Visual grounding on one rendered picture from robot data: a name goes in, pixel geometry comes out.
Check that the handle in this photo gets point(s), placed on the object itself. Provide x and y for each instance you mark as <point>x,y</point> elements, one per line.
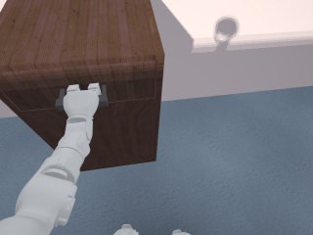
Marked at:
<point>103,99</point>

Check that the drawer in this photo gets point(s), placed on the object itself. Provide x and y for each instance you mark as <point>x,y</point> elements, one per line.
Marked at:
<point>40,89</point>

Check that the left robot hand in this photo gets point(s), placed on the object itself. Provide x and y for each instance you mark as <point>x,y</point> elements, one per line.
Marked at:
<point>82,102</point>

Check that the robot left shin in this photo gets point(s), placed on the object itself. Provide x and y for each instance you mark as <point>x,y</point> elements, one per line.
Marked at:
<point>126,226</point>

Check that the cabinet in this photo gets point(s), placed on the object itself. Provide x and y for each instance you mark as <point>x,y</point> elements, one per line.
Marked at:
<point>53,34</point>

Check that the left robot upper arm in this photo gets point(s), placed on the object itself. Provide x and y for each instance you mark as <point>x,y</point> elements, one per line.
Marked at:
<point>47,203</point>

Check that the left robot forearm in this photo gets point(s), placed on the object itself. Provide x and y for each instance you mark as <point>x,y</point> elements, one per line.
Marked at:
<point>68,157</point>

